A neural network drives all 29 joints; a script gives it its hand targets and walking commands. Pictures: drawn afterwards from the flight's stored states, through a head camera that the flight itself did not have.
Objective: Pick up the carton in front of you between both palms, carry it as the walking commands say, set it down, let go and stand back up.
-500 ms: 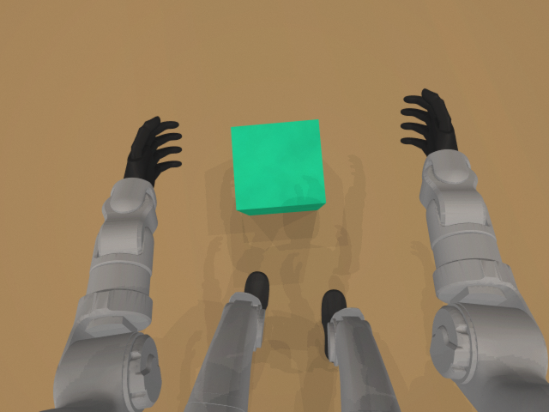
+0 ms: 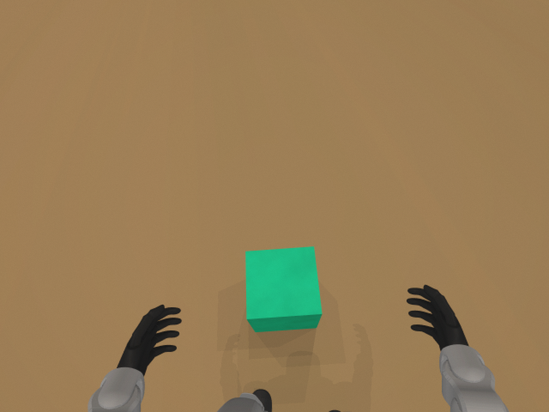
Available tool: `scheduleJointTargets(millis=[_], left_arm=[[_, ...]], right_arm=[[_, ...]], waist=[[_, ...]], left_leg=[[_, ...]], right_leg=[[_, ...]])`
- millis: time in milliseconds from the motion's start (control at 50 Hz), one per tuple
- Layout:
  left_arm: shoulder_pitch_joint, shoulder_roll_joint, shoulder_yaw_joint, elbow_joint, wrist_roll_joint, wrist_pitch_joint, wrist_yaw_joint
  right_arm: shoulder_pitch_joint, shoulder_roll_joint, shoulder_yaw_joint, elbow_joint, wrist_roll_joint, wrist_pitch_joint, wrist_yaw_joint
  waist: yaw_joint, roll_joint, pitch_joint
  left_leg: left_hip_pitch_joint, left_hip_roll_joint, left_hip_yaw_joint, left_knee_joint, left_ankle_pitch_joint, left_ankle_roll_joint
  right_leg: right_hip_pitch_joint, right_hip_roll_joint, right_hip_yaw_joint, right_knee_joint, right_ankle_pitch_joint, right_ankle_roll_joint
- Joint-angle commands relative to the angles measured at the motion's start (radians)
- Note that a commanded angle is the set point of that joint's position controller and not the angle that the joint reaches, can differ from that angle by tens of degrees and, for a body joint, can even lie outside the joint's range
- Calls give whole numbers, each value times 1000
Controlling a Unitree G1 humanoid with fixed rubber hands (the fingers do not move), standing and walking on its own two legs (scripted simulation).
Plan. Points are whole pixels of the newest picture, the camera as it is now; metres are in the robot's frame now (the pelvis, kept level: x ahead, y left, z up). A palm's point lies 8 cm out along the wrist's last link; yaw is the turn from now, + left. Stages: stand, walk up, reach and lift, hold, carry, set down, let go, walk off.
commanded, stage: let go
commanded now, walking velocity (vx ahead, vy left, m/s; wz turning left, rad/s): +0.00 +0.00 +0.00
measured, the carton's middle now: (283, 291) +0.44 +0.05 -0.64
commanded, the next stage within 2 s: stand in 0.64 s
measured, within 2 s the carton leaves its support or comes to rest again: neither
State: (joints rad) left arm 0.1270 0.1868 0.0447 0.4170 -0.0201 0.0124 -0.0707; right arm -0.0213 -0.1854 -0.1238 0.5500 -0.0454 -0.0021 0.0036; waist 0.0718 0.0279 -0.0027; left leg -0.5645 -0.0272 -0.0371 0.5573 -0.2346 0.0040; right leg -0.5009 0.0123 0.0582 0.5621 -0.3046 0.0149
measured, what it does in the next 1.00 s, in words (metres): stands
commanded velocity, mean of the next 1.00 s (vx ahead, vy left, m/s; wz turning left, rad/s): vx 0.00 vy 0.00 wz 0.00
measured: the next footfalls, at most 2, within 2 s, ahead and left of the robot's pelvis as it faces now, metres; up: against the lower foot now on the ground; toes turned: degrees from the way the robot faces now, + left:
none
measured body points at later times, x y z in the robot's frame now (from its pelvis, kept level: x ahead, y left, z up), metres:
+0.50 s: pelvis +0.01 -0.02 +0.01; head +0.02 -0.02 +0.46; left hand +0.19 +0.22 -0.06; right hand +0.18 -0.25 -0.06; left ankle +0.01 +0.11 -0.73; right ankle -0.03 -0.13 -0.73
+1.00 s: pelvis +0.02 +0.00 +0.01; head +0.03 +0.03 +0.46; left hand +0.17 +0.29 -0.10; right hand +0.16 -0.30 -0.07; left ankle +0.01 +0.11 -0.73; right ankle -0.03 -0.13 -0.73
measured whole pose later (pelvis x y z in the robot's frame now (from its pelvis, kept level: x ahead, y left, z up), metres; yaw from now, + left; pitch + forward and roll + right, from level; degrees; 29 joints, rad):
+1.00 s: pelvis +0.02 +0.00 +0.01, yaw +0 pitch +0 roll +0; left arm 0.21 0.35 0.04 0.69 0.04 0.02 0.01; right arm 0.18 -0.33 -0.05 0.73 -0.04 0.01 -0.02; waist 0.00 -0.05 0.01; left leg -0.23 -0.03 -0.03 0.53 -0.30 0.02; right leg -0.14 0.01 0.07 0.48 -0.34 0.02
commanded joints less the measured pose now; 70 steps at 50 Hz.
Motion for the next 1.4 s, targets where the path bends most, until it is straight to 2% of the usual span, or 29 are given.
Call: scheduleJointTargets(millis=[0,100,200,380,420,440,460,520,620,640,680,720,780,860,980,1160,1380], left_arm=[[31,98,15,-104,-8,-20,1],[69,116,16,-95,-1,-1,-6],[72,132,28,-84,19,43,-7],[65,134,38,-80,45,106,-4],[61,133,38,-85,46,111,-4],[20,165,45,-156,64,162,20],[43,155,26,-133,57,176,30],[50,145,16,-132,46,190,42],[55,136,4,-135,33,206,51],[15,256,41,-8,47,126,87],[28,236,35,25,60,69,92],[23,230,32,57,64,40,89],[26,235,32,106,62,16,78],[33,261,31,158,61,0,82],[50,281,25,216,57,-11,92],[49,298,18,282,53,-17,100],[31,318,9,354,51,-24,99]], right_arm=[[38,-83,3,-118,9,-24,7],[145,-84,32,-152,24,2,26],[182,-91,55,-184,35,47,47],[182,-100,68,-225,44,108,65],[188,-102,64,-227,39,115,65],[245,-104,69,-168,60,86,46],[233,-108,67,-183,55,83,35],[208,-112,75,-195,56,83,27],[209,-120,75,-189,50,94,25],[204,-242,31,-39,-3,67,-8],[217,-247,31,-18,-10,41,-16],[191,-238,35,5,-8,22,-16],[161,-244,37,40,-6,8,-12],[170,-263,39,79,-1,2,-17],[177,-298,40,126,5,-4,-27],[161,-316,49,186,11,-8,-29],[137,-325,60,256,15,-10,-27]], waist=[[-31,-52,-265],[-60,-83,-138],[-64,-65,-17],[-52,-36,61],[-58,-41,57],[-65,-17,-2],[-76,-49,1],[-67,-56,13],[-71,-55,20],[-63,-172,42],[-73,-109,15],[-75,-40,19],[-64,3,-22],[-72,2,-59],[-75,-1,-65],[-75,-25,-52],[-78,-33,-28]], left_leg=[[431,-9,14,-66,366,-35],[470,-21,34,-130,263,-28],[518,-35,44,-155,182,-24],[575,-39,47,-145,184,-20],[585,-37,46,-143,196,-19],[553,-59,51,-113,185,-24],[544,-58,46,-110,183,-23],[520,-55,40,-107,190,-22],[506,-50,29,-110,210,-24],[361,54,-6,-78,156,-21],[348,56,-25,-91,42,-16],[324,65,-50,-119,-29,-7],[322,83,-71,-131,58,7],[381,90,-67,-102,218,9],[421,102,-76,-100,315,16],[441,104,-77,-110,344,20],[447,108,-79,-148,280,24]], right_leg=[[138,37,-48,-123,232,4],[254,20,-36,-190,250,10],[274,8,-30,-230,199,8],[284,7,-25,-233,195,4],[293,11,-27,-228,213,5],[346,9,-26,-190,292,11],[341,14,-26,-180,323,16],[335,18,-29,-172,316,13],[336,29,-41,-169,302,1],[262,-30,-13,-153,160,16],[255,-46,32,-165,4,1],[250,-47,41,-154,-33,-9],[306,-44,29,-122,82,-6],[328,-55,35,-120,203,-5],[345,-61,36,-117,275,-6],[358,-73,43,-135,308,-11],[367,-88,61,-179,276,-15]])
